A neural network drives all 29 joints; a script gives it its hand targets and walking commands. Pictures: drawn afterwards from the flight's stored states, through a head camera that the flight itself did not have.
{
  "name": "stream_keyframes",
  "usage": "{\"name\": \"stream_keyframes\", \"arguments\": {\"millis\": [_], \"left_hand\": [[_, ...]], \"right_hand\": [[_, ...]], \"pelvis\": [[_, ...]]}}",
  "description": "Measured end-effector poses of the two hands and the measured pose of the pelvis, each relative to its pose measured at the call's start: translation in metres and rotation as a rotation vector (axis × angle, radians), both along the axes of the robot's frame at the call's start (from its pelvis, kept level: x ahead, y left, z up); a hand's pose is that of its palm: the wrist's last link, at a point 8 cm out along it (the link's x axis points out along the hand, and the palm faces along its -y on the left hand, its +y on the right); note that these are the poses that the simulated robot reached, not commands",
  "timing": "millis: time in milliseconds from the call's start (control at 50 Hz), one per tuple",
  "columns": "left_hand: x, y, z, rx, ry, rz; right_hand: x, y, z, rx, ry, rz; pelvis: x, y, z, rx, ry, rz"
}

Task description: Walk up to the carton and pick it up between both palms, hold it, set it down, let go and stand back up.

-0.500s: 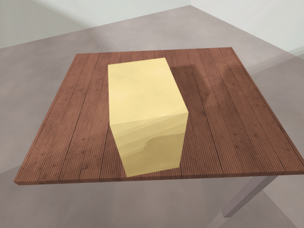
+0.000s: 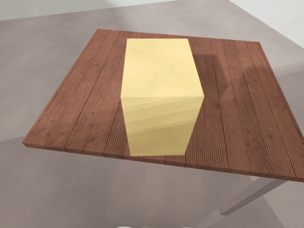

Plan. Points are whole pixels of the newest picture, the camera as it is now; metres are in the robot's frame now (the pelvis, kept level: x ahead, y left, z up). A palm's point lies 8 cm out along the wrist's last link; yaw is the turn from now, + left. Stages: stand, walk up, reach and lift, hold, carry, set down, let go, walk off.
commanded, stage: walk up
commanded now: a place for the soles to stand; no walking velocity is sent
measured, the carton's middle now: (157, 100) +0.43 +0.00 +0.09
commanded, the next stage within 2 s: stand in 1.92 s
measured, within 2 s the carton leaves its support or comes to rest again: neither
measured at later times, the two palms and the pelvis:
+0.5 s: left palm out of the picture -0.01 +0.21 -0.14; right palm out of the picture +0.07 -0.26 -0.12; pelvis -0.01 -0.03 +0.00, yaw +9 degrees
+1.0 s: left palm out of the picture -0.04 +0.22 -0.14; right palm out of the picture +0.08 -0.25 -0.12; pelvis -0.01 -0.02 +0.01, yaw +13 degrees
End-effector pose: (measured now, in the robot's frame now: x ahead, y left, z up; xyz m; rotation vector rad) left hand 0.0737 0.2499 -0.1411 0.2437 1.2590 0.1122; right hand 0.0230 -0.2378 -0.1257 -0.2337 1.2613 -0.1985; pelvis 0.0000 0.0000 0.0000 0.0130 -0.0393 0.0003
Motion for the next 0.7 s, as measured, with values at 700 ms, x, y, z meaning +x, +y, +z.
{"name": "stream_keyframes", "arguments": {"millis": [700], "left_hand": [[-0.097, -0.026, -0.003, -0.038, 0.047, 0.216]], "right_hand": [[0.05, -0.016, 0.003, 0.012, -0.04, 0.246]], "pelvis": [[-0.019, -0.029, -0.001, -0.043, -0.029, 0.189]]}}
